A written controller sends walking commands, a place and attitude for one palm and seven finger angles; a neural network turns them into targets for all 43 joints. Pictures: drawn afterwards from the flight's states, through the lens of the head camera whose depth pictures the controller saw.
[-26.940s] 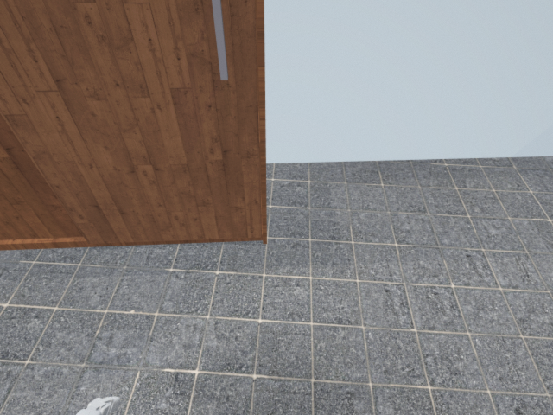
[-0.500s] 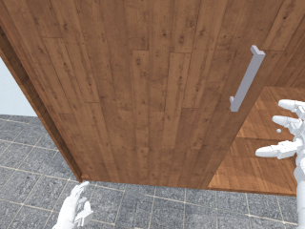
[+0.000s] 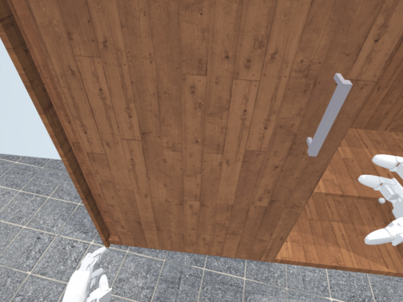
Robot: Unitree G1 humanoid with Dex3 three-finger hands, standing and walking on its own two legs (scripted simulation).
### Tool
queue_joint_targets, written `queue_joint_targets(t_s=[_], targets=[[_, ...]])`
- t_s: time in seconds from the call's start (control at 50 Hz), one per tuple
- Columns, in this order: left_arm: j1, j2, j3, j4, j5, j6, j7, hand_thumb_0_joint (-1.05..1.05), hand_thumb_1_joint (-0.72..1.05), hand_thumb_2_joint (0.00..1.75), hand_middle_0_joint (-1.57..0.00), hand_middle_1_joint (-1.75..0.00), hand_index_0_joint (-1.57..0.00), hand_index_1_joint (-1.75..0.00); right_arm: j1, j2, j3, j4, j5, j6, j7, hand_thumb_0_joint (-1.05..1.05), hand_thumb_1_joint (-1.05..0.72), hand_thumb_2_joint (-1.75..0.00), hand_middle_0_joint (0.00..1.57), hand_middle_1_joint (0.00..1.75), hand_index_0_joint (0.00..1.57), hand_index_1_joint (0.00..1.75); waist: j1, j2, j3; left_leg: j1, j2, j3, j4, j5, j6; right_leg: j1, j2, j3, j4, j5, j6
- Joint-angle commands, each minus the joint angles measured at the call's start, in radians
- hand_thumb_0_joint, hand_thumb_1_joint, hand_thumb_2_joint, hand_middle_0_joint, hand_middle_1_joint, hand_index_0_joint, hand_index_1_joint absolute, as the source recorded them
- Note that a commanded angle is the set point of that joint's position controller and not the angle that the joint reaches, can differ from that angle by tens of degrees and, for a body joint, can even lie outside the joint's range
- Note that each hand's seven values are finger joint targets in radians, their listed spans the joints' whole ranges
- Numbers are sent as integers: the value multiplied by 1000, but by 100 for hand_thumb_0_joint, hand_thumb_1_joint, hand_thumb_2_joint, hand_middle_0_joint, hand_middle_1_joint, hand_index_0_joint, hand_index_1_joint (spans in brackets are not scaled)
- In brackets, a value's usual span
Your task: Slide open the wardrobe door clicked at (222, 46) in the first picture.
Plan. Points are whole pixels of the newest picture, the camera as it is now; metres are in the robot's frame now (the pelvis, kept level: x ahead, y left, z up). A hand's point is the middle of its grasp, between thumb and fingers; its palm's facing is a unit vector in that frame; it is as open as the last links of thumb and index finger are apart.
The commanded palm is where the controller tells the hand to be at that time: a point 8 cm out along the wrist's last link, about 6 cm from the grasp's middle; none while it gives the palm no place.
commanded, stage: draw the hand back to the body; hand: right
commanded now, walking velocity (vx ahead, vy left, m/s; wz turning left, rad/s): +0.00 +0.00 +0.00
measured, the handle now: (324, 117) +0.49 -0.28 +0.16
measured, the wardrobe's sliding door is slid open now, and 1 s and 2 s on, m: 0.66 0.66 0.66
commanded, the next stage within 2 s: step back with the hand held close in 1.16 s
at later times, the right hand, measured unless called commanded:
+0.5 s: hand (394, 209) +0.24 -0.30 +0.16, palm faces +0.47 +0.83 -0.31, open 11.6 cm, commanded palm +0.18 -0.32 +0.17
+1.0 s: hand (380, 217) +0.22 -0.26 +0.16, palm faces +0.44 +0.82 -0.37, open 7.6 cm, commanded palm +0.17 -0.29 +0.18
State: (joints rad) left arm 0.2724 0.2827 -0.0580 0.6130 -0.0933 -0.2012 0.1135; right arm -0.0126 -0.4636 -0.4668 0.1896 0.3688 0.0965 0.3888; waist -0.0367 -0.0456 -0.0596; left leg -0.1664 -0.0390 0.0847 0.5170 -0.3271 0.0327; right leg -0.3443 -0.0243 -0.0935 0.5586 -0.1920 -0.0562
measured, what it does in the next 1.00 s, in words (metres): stands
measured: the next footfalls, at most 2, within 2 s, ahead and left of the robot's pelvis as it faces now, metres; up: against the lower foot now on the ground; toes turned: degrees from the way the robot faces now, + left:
left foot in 1.94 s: -0.08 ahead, +0.08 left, +0.00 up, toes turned -3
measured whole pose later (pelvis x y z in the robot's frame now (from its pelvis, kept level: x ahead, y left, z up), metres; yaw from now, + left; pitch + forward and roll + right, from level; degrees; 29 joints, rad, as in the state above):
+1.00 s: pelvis +0.03 +0.00 +0.01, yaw +0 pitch -4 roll +0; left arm 0.19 0.23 -0.03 0.63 0.00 -0.08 0.06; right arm 0.47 -0.36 -0.32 -0.38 0.10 -0.04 -0.10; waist -0.08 -0.05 0.00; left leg 0.02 -0.02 0.07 0.34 -0.29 0.03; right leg -0.16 0.01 -0.10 0.40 -0.17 -0.05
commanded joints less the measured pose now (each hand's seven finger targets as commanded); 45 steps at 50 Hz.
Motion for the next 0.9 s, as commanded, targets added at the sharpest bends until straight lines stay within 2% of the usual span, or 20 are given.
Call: queue_joint_targets(t_s=[0.0,0.06,0.08,0.1,0.12,0.14,0.16,0.2,0.22,0.24,0.26,0.28,0.3,0.42,0.54,0.66,0.68,0.76,0.82,0.88], targets=[[-169,105,38,-173,0,-83,17,0,90,90,-20,-30,-20,-30,-277,-268,-78,-327,20,-74,-18,0,48,-24,25,111,25,111,-5,-50,-106,-198,20,-96,-138,67,-42,254,-6,143,-87,-7,-2],[-180,102,32,-166,3,-91,23,0,90,90,-20,-30,-20,-30,-238,-257,-75,-378,17,-60,-31,0,37,-29,24,104,24,104,-13,-70,-97,-179,18,-84,-141,73,-34,259,-6,147,-102,-4,0],[-184,110,41,-140,53,-88,2,0,90,90,-20,-30,-20,-30,-252,-336,-87,-428,-146,-129,-217,0,33,-31,24,102,24,102,-23,-96,27,-236,36,-125,-223,19,-8,208,5,162,-130,-83,14],[-191,104,42,-127,55,-84,-3,0,90,90,-20,-30,-20,-30,-135,-202,-20,-385,-161,-146,-296,0,30,-32,24,100,24,100,-6,-91,52,-234,46,-100,-212,-1,0,215,-6,176,-159,-144,23],[-191,103,40,-132,53,-80,-7,0,90,90,-20,-30,-20,-30,-60,-137,19,-395,-168,-148,-333,0,26,-34,24,98,24,98,-8,-72,53,-218,45,-91,-193,-11,0,208,-13,194,-186,-204,27],[-191,105,48,-130,53,-71,-11,0,90,90,-20,-30,-20,-30,-42,-149,11,-440,-191,-164,-369,0,22,-36,24,96,24,96,-18,-26,14,-171,40,-90,-200,4,2,215,-17,186,-188,-191,21],[-193,101,49,-128,53,-61,-13,0,90,90,-20,-30,-20,-30,-17,-140,17,-480,-203,-177,-397,0,19,-37,24,94,24,94,-13,-74,-8,-157,44,-93,-201,9,2,244,-17,176,-195,-180,20],[-190,100,52,-126,59,-53,-18,0,90,90,-20,-30,-20,-30,-15,-151,13,-562,-229,-203,-441,0,12,-41,24,89,24,89,-15,-72,-67,-122,39,-85,-190,38,2,289,-23,182,-216,-166,22],[-188,94,53,-126,63,-50,-19,0,90,90,-20,-30,-20,-30,15,-119,42,-581,-235,-208,-457,0,8,-43,23,87,23,87,-11,-49,-71,-102,37,-83,-184,42,0,295,-27,184,-228,-162,22],[-189,99,58,-121,66,-44,-18,0,90,90,-20,-30,-20,-30,35,-135,28,-581,-239,-212,-473,0,4,-44,23,85,23,85,-14,-7,-77,-80,35,-84,-193,60,0,291,-29,177,-228,-136,17],[-194,100,56,-122,66,-38,-18,0,90,90,-20,-30,-20,-30,13,-156,9,-603,-251,-217,-485,0,1,-46,23,83,23,83,-16,-12,-88,-81,32,-86,-203,58,-2,303,-26,172,-235,-127,18],[-194,89,58,-120,69,-35,-18,0,90,90,-20,-30,-20,-30,32,-109,50,-613,-256,-219,-492,0,-3,-48,23,81,23,81,-9,-18,-63,-74,33,-81,-197,66,-1,307,-29,171,-241,-115,20],[-195,95,57,-116,70,-31,-20,0,90,90,-20,-30,-20,-30,14,-135,31,-637,-267,-225,-501,0,-7,-50,23,79,23,79,-13,-46,-83,-72,31,-81,-200,80,1,330,-28,174,-246,-106,22],[-206,79,58,-111,77,-1,-26,0,90,90,-20,-30,-20,-30,127,-81,61,-649,-281,-222,-514,0,-28,-60,22,66,22,66,-20,-69,-16,-37,28,-71,-210,118,5,343,-32,174,-270,-42,34],[-209,82,69,-131,83,27,-41,0,90,90,-20,-30,-20,-30,283,-88,28,-678,-276,-216,-504,0,-50,-71,21,53,21,53,-40,17,-23,24,27,-65,-221,187,6,336,-32,146,-246,115,34],[-208,73,69,-148,86,41,-54,0,90,90,-20,-30,-20,-30,348,-96,15,-792,-280,-217,-500,0,-72,-81,21,41,21,41,-41,-67,-43,20,31,-70,-223,232,3,365,-29,126,-220,202,39],[-204,69,72,-150,88,42,-53,0,90,90,-20,-30,-20,-30,369,-87,22,-807,-278,-215,-501,0,-75,-83,21,38,21,38,-38,-55,-43,26,32,-68,-218,251,2,366,-29,125,-212,229,38],[-203,71,73,-154,88,48,-55,0,90,90,-20,-30,-20,-30,403,-92,17,-826,-278,-209,-501,0,-90,-90,20,30,20,30,-37,-38,-28,12,34,-72,-227,273,-3,361,-24,110,-198,237,30],[-201,65,75,-150,86,62,-49,0,90,90,-20,-30,-20,-30,394,-69,31,-789,-274,-202,-501,0,-90,-90,20,30,20,30,-28,7,16,-6,33,-69,-234,236,-6,344,-24,107,-207,182,27],[-207,65,75,-150,86,67,-42,0,90,90,-20,-30,-20,-30,379,-73,30,-783,-271,-200,-502,0,-90,-90,20,30,20,30,-30,2,13,0,40,-75,-240,245,-9,344,-17,97,-204,173,19]])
